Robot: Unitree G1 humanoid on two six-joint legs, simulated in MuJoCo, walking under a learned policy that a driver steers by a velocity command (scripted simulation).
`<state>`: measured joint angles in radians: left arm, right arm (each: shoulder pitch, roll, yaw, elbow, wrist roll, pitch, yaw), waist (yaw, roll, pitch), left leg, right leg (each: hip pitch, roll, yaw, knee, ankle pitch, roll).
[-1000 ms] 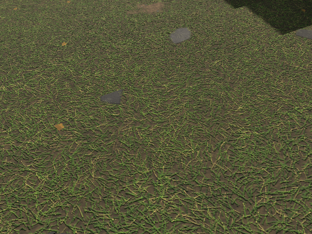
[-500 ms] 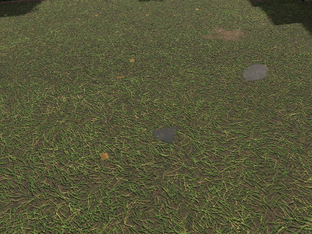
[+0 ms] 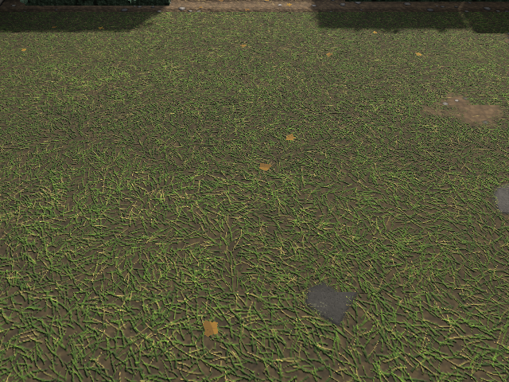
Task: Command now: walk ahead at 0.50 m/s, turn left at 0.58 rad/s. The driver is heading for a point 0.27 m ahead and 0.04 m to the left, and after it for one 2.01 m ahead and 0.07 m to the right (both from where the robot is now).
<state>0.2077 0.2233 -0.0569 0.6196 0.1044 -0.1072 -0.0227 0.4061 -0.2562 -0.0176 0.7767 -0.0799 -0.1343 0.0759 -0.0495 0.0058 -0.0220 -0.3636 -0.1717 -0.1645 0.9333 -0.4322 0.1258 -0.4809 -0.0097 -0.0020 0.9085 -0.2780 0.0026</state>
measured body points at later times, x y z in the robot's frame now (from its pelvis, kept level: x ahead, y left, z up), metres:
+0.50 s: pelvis +0.28 +0.05 -0.15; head +0.30 +0.06 +0.30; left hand +0.20 +0.28 -0.29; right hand +0.47 -0.17 -0.27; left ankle +0.32 +0.12 -0.89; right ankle +0.19 -0.14 -0.65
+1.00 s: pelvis +0.40 +0.01 -0.15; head +0.42 +0.01 +0.30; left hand +0.51 +0.31 -0.24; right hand +0.59 -0.25 -0.24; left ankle +0.31 +0.12 -0.84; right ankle +0.45 -0.08 -0.88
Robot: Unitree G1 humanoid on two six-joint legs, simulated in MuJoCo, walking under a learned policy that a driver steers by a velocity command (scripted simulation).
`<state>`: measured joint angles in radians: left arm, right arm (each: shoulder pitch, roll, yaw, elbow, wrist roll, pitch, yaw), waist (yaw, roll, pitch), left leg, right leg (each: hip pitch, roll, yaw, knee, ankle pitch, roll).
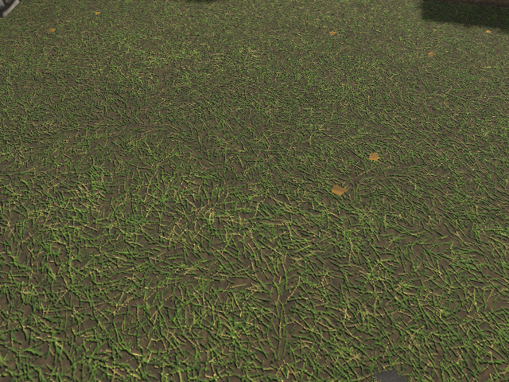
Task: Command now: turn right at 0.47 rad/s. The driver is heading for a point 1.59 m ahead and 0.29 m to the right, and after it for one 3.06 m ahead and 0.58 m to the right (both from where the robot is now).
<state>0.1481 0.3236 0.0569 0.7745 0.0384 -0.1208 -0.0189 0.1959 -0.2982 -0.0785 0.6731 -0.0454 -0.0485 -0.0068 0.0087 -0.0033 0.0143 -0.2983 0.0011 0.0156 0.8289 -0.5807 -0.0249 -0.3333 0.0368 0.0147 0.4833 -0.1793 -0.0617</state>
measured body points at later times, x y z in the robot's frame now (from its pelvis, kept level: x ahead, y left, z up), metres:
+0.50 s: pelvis +0.02 +0.04 +0.02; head +0.05 +0.04 +0.46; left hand +0.22 +0.27 -0.09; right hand +0.05 -0.26 -0.08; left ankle +0.02 +0.12 -0.74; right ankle -0.02 -0.09 -0.65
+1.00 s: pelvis +0.02 -0.01 +0.00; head +0.05 -0.03 +0.44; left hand +0.28 +0.15 -0.10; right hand +0.01 -0.31 -0.11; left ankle +0.06 +0.11 -0.74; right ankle -0.01 -0.11 -0.74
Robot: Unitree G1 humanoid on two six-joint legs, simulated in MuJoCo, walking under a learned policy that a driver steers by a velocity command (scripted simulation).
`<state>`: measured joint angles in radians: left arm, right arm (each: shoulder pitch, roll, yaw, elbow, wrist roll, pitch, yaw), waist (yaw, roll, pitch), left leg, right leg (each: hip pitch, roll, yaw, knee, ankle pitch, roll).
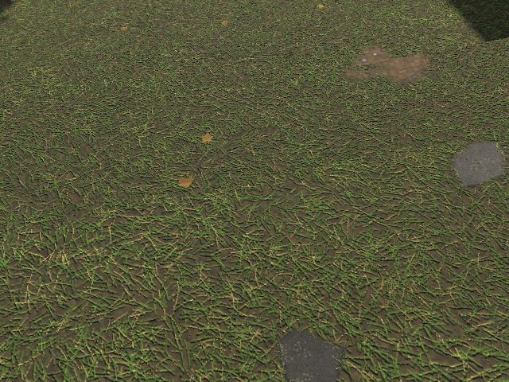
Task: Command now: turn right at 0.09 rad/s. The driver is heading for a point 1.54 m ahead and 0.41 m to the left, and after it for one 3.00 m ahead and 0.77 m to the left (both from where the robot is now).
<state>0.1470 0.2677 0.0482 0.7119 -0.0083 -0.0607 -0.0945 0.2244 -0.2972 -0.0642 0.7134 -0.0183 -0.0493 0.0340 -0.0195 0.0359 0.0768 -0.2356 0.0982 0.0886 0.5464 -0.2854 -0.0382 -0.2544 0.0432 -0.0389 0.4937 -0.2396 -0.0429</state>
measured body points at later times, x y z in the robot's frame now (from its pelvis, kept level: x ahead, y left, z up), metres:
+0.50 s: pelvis +0.02 +0.00 +0.00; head +0.04 +0.00 +0.45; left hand +0.18 +0.28 -0.10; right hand +0.14 -0.27 -0.11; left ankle -0.01 +0.13 -0.73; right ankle +0.01 -0.10 -0.73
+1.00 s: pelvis +0.06 +0.02 +0.00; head +0.07 +0.02 +0.45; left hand +0.14 +0.32 -0.11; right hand +0.14 -0.29 -0.12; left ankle -0.01 +0.13 -0.73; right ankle +0.01 -0.10 -0.73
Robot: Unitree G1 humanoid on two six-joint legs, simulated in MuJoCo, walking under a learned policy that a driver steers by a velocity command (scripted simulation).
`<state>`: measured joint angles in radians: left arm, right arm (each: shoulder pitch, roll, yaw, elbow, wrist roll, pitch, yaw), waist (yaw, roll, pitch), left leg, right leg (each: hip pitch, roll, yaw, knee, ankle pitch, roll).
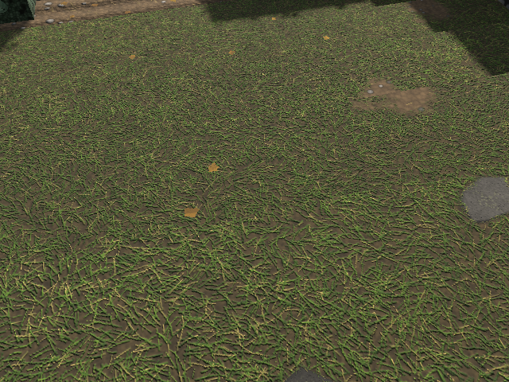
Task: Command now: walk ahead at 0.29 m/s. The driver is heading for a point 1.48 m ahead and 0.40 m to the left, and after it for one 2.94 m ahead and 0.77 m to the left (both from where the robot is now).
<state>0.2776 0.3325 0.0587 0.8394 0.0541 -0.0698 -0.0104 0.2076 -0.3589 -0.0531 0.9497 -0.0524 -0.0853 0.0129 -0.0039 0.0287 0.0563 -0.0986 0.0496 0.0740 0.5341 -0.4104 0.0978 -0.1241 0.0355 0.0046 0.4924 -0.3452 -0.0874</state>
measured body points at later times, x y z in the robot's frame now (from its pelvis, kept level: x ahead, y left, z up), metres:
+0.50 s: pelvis +0.22 -0.03 -0.02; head +0.24 -0.03 +0.43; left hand +0.32 +0.22 -0.14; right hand +0.24 -0.28 -0.16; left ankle +0.09 +0.10 -0.62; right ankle +0.28 -0.12 -0.73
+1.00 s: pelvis +0.54 +0.07 -0.15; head +0.54 +0.10 +0.30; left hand +0.33 +0.22 -0.29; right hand +0.76 -0.11 -0.25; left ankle +0.63 +0.20 -0.90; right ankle +0.30 -0.12 -0.69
